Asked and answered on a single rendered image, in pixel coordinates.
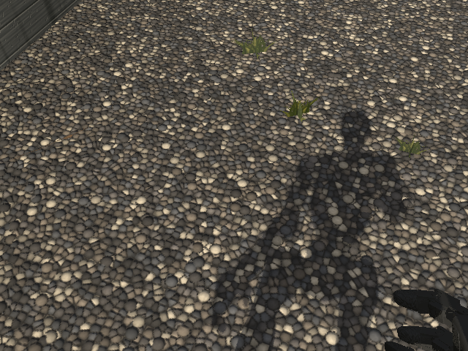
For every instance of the right robot hand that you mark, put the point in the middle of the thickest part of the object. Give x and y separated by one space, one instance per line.
443 308

